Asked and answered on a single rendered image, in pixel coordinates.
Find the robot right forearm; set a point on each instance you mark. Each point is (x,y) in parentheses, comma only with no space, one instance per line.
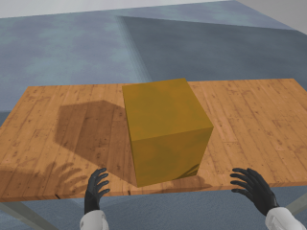
(280,218)

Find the robot left hand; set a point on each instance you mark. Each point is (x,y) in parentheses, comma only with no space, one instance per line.
(92,195)

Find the carton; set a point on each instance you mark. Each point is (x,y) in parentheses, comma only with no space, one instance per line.
(168,130)

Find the robot left forearm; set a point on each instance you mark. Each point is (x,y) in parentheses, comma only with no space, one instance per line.
(94,220)

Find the table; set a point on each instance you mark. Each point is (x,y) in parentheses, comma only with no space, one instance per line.
(56,136)

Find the robot right hand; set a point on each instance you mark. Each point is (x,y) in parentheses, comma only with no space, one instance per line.
(257,189)

